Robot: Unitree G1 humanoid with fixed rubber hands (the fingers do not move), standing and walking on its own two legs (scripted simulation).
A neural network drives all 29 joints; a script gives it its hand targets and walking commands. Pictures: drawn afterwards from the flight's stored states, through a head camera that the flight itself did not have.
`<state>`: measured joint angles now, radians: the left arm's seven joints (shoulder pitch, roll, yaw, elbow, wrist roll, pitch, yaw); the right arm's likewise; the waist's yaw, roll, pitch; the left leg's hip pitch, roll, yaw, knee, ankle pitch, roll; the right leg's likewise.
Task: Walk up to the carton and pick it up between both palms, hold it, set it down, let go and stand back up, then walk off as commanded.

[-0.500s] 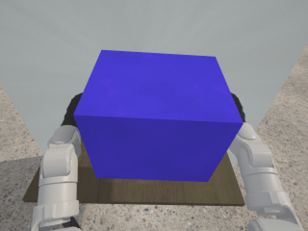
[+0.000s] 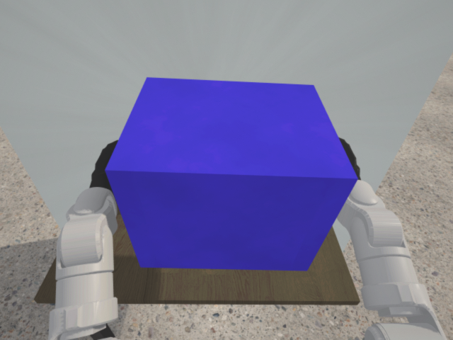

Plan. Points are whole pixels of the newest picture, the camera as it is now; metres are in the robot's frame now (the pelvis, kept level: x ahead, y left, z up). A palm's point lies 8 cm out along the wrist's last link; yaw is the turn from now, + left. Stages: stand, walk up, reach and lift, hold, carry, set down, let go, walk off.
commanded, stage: hold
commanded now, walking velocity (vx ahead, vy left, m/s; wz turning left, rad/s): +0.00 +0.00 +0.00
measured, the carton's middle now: (227, 175) +0.39 +0.00 +0.14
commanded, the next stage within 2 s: none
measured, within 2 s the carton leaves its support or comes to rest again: neither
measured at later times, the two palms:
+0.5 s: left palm (102, 187) +0.33 +0.21 +0.16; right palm (341, 177) +0.35 -0.19 +0.17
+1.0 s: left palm (104, 188) +0.33 +0.20 +0.16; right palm (345, 179) +0.34 -0.20 +0.17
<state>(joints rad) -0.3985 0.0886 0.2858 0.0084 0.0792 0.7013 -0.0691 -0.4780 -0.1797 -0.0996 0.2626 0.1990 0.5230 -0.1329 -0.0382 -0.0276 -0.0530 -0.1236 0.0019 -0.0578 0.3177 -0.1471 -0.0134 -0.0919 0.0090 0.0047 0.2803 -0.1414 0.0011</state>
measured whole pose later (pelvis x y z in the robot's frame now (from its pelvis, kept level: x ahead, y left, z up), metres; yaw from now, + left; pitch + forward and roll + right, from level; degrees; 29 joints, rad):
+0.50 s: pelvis +0.00 +0.00 +0.00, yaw +1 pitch -2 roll -1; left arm -0.44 0.11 0.29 0.06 0.08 0.69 -0.07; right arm -0.52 -0.17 -0.11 0.32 0.19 0.51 -0.13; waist -0.04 -0.03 -0.06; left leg -0.15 0.00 -0.07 0.33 -0.14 -0.02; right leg -0.11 0.01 -0.01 0.28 -0.14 0.00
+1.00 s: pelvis +0.00 +0.00 +0.00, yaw +1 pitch -3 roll -1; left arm -0.39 0.08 0.28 0.00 0.08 0.71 -0.06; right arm -0.48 -0.19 -0.09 0.26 0.20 0.53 -0.13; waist -0.04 -0.02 -0.06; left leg -0.12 0.00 -0.06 0.33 -0.15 -0.01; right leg -0.08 0.01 0.00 0.28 -0.15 0.00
